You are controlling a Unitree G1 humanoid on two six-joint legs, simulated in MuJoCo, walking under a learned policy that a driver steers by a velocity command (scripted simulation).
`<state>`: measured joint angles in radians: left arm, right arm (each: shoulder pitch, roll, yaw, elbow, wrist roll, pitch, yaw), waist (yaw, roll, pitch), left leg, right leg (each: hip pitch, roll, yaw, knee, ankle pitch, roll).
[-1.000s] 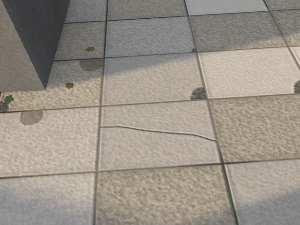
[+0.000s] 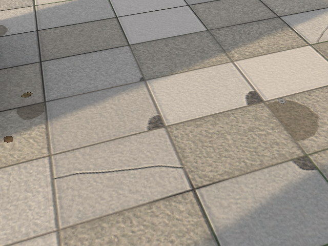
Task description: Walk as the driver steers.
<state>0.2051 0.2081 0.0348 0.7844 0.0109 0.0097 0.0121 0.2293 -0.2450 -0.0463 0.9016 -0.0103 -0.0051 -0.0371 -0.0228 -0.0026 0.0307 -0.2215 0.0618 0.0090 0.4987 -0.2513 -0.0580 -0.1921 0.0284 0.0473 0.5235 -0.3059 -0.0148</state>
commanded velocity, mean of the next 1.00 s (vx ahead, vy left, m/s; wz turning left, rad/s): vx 0.10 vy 0.00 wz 0.00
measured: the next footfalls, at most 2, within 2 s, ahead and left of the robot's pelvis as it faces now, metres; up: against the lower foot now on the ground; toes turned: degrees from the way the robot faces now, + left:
right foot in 1.18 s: +0.32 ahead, -0.06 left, +0.00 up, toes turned +0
left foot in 1.46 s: +0.25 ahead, +0.17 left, +0.00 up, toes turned +1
